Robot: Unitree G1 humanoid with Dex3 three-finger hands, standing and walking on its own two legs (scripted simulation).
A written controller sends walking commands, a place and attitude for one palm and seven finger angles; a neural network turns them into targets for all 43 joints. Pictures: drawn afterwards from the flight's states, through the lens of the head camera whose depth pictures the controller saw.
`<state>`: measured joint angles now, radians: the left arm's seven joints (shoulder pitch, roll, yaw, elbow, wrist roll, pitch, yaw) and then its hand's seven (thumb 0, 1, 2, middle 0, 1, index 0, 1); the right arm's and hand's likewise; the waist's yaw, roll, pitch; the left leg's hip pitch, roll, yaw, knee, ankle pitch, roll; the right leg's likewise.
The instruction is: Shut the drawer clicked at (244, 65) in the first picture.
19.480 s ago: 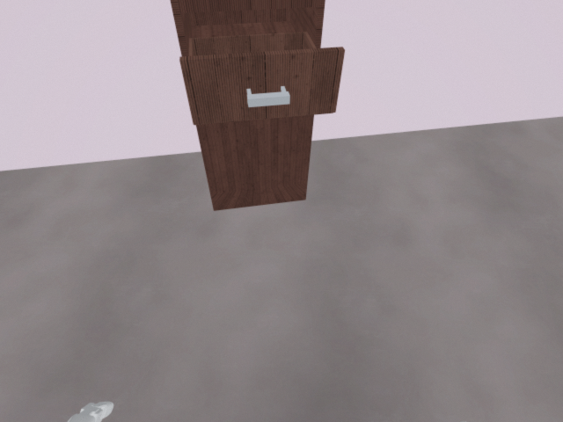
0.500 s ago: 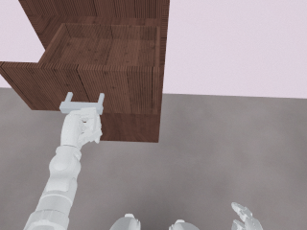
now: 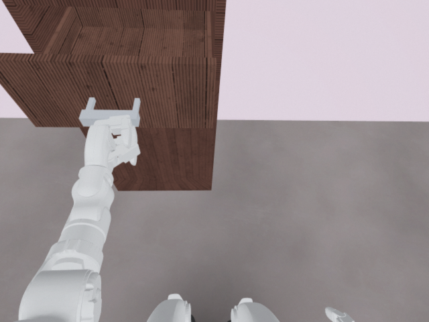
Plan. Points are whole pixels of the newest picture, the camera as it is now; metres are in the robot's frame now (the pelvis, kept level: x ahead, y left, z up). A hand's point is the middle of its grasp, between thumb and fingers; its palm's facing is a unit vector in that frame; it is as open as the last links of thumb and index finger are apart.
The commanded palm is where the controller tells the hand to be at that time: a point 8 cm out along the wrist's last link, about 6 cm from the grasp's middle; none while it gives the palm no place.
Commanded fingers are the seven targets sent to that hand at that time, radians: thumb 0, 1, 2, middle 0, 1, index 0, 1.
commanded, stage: push the drawer shut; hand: left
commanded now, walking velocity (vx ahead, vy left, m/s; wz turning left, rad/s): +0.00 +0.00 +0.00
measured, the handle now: (112, 110) +0.51 +0.19 +0.07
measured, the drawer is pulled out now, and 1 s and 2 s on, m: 0.17 0.06 0.00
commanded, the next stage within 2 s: pull the fist back off the drawer in 1.76 s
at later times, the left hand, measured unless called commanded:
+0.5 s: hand (139, 120) +0.49 +0.14 +0.05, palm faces +0.02 -1.00 -0.02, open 3.1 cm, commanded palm +0.48 +0.19 +0.06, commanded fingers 0.00 0.90 0.90 -1.40 -1.60 -1.40 -1.60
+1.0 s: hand (141, 100) +0.55 +0.14 +0.06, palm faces +0.01 -1.00 -0.02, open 3.3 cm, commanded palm +0.54 +0.19 +0.06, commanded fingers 0.00 0.90 0.90 -1.40 -1.60 -1.40 -1.60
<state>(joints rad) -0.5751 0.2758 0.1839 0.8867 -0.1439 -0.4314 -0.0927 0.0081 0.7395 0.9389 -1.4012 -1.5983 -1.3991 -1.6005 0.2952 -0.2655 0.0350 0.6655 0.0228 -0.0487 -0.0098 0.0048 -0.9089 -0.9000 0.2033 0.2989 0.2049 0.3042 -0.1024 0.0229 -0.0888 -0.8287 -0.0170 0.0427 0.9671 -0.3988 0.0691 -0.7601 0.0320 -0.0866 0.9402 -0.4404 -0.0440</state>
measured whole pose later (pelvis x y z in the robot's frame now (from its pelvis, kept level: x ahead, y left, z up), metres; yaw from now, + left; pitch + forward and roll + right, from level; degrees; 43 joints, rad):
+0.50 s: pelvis +0.00 +0.00 -0.01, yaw -1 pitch +19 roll -3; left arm -0.82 0.35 0.28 1.14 -0.09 -0.46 -0.08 0.01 0.75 0.92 -1.40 -1.60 -1.40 -1.60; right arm 0.35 -0.27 0.03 0.67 -0.01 0.00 0.02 0.00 -0.91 -0.90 0.20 0.30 0.20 0.30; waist -0.16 0.03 -0.11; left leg -0.94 -0.01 0.04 1.02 -0.42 0.07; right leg -0.86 0.04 -0.09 0.98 -0.45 -0.04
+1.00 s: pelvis +0.01 +0.00 -0.02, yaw -2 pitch +23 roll -4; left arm -1.00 0.49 0.37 1.28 -0.02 -0.42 -0.10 0.05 0.73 0.92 -1.40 -1.60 -1.40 -1.60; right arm 0.40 -0.28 0.05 0.66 -0.03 0.02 0.03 0.00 -0.91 -0.90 0.20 0.30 0.21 0.30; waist -0.23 0.04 -0.11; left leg -1.03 0.02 0.03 1.07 -0.44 0.07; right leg -0.95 0.06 -0.10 1.00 -0.45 -0.05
